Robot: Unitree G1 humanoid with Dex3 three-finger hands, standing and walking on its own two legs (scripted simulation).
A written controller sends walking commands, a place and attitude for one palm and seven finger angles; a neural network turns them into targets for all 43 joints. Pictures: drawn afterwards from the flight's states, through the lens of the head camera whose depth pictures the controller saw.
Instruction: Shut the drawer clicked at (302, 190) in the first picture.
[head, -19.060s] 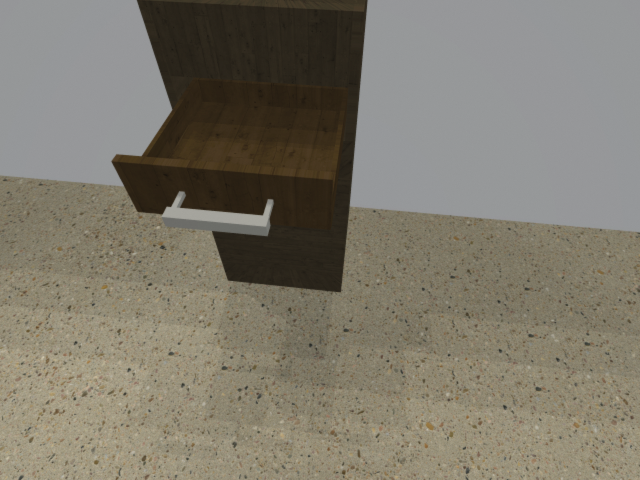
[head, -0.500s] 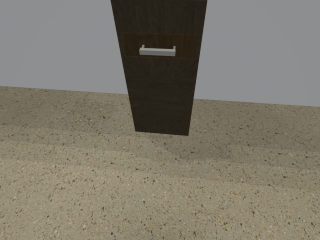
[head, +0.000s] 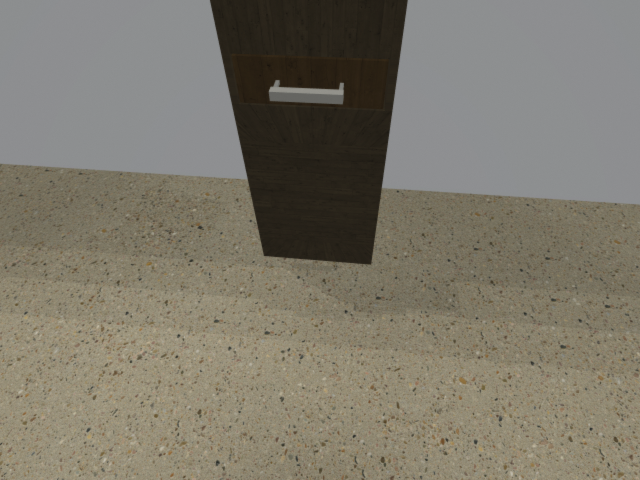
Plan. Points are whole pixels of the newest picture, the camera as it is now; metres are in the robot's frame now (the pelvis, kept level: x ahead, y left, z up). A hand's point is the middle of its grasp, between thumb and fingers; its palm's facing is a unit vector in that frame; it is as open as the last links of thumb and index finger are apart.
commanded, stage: look to check the result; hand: left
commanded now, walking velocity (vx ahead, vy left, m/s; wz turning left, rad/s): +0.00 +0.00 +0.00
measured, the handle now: (307, 90) +0.98 +0.09 -0.02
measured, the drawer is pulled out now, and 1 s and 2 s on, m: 0.00 0.00 0.00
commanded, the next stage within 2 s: stand and wait in 0.36 s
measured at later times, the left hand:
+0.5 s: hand out of the picture +0.03 +0.17 -0.17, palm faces +0.03 -0.97 -0.23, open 7.4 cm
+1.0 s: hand out of the picture +0.07 +0.20 -0.16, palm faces +0.01 -0.96 -0.28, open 7.4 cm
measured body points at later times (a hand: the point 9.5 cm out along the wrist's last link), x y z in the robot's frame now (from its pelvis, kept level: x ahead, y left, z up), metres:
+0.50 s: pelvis +0.02 -0.01 +0.00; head +0.03 -0.03 +0.45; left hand +0.03 +0.22 -0.15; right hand +0.02 -0.24 -0.17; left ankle +0.02 +0.11 -0.74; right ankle +0.00 -0.09 -0.74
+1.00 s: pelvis +0.02 -0.02 +0.00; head +0.05 -0.03 +0.45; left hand +0.07 +0.25 -0.14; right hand +0.05 -0.27 -0.16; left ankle +0.02 +0.11 -0.74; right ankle +0.00 -0.09 -0.74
